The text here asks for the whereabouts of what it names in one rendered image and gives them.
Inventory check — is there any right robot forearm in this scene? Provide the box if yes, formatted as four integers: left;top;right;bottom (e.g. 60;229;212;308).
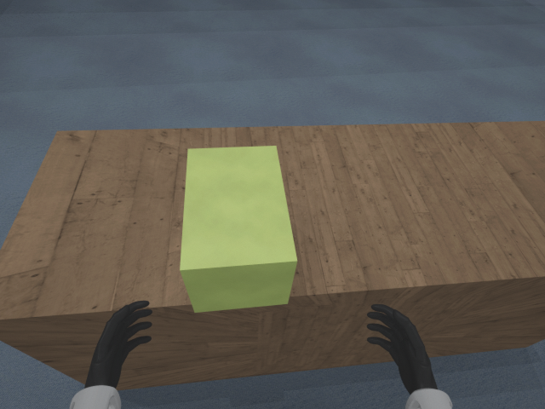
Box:
405;389;452;409

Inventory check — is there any robot left hand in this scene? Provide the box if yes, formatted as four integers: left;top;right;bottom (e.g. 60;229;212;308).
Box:
84;301;152;388

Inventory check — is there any left robot forearm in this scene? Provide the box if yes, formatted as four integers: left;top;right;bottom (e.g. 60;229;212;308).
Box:
70;385;121;409

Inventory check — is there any carton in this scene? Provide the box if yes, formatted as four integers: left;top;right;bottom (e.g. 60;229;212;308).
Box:
180;146;297;313

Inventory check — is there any robot right hand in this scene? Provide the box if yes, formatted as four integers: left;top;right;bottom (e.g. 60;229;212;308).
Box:
367;304;438;395

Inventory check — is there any pedestal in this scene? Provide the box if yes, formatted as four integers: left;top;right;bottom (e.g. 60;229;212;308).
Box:
0;121;545;390

